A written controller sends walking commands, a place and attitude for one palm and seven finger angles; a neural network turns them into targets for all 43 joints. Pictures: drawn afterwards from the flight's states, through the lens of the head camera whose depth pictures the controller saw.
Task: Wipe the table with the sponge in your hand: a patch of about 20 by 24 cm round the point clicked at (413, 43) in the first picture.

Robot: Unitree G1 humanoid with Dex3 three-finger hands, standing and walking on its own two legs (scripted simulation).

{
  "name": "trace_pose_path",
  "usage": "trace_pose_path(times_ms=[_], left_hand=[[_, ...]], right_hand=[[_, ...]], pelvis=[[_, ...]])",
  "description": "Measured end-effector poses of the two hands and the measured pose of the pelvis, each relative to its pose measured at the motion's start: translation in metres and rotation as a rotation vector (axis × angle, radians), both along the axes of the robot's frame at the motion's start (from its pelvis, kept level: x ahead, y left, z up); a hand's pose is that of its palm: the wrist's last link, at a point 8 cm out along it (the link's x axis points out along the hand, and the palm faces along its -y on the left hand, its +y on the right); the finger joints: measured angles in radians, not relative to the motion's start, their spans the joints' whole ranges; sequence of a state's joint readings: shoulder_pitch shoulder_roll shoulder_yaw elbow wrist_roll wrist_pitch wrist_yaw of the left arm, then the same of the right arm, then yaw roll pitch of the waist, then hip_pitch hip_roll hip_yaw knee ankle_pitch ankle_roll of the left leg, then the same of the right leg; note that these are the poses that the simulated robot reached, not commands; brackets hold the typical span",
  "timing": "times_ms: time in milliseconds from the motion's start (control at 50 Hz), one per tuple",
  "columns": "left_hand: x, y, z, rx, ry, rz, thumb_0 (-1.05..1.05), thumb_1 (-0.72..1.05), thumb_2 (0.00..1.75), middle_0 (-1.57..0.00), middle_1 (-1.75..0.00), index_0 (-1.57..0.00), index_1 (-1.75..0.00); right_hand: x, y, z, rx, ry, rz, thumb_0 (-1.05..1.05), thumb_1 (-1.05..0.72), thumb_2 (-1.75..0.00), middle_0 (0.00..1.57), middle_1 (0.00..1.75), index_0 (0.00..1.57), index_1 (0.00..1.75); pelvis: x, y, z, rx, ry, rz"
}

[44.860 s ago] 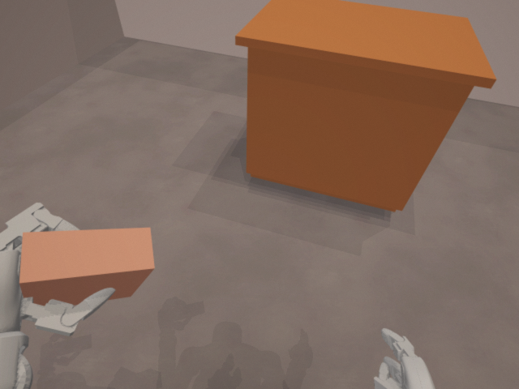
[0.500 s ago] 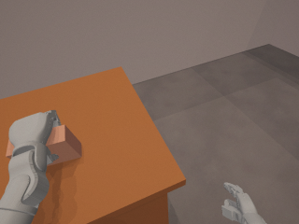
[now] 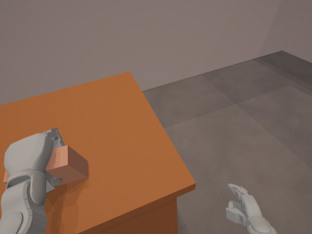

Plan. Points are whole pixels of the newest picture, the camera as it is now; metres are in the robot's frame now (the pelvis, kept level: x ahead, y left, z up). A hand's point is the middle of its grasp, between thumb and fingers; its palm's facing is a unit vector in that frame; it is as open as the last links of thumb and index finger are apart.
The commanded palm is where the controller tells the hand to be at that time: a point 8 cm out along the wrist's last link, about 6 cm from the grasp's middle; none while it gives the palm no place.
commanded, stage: wipe back along the first lane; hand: left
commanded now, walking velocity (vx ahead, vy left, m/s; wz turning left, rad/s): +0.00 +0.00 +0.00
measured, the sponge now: (55, 172) +0.23 +0.29 +0.08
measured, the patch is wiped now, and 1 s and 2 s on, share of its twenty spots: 1.00 1.00 1.00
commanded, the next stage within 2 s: lift the sponge slowly off the table in 0.06 s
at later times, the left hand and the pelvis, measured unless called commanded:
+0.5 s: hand (46, 169) +0.21 +0.27 +0.13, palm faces +0.19 -0.14 -0.97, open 9.2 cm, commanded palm +0.16 +0.26 +0.18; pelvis -0.01 +0.01 +0.00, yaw +0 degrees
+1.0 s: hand (47, 168) +0.21 +0.26 +0.14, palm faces +0.16 -0.16 -0.97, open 9.1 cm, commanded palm +0.16 +0.26 +0.21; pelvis -0.01 -0.01 +0.00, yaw +1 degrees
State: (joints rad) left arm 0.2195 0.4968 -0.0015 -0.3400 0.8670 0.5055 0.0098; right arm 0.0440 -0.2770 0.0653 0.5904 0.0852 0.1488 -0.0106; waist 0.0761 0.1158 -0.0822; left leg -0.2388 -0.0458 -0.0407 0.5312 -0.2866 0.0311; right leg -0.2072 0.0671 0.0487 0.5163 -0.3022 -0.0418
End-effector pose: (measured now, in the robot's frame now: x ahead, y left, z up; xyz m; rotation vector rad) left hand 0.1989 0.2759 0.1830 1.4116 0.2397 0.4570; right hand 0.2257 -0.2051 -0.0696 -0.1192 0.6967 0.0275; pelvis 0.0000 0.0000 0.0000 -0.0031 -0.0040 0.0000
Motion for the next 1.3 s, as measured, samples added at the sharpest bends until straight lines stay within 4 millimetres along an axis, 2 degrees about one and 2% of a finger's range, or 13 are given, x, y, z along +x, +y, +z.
trace_pose_path(times_ms=[260, 680, 1100, 1300], left_hand=[[-0.021, -0.005, -0.002, -0.036, -0.041, -0.015, 0.02, -0.42, 1.05, -0.67, -1.50, -0.79, -1.49], [-0.021, -0.008, 0.006, -0.052, -0.020, -0.026, 0.02, -0.44, 1.06, -0.71, -1.46, -0.84, -1.45], [-0.021, -0.019, 0.015, -0.059, 0.005, -0.034, 0.00, -0.47, 1.06, -0.76, -1.42, -0.87, -1.41], [-0.029, -0.019, 0.033, -0.022, -0.020, -0.029, -0.01, -0.47, 1.06, -0.77, -1.41, -0.88, -1.40]], right_hand=[[-0.004, 0.009, 0.003, -0.004, -0.005, 0.006, 0.01, -0.91, -0.90, 0.20, 0.30, 0.20, 0.30], [0.011, 0.021, 0.012, -0.003, -0.042, 0.049, 0.01, -0.91, -0.90, 0.20, 0.30, 0.20, 0.30], [0.011, 0.008, 0.014, -0.026, -0.068, 0.064, 0.01, -0.91, -0.90, 0.20, 0.30, 0.20, 0.30], [0.005, -0.003, 0.015, -0.030, -0.083, 0.053, 0.01, -0.91, -0.90, 0.20, 0.30, 0.20, 0.30]], pelvis=[[-0.005, 0.008, 0.000, -0.002, -0.012, -0.003], [-0.006, 0.006, 0.002, 0.000, -0.031, 0.001], [-0.013, -0.011, 0.003, 0.006, -0.053, 0.008], [-0.019, -0.018, 0.003, 0.009, -0.064, 0.008]])
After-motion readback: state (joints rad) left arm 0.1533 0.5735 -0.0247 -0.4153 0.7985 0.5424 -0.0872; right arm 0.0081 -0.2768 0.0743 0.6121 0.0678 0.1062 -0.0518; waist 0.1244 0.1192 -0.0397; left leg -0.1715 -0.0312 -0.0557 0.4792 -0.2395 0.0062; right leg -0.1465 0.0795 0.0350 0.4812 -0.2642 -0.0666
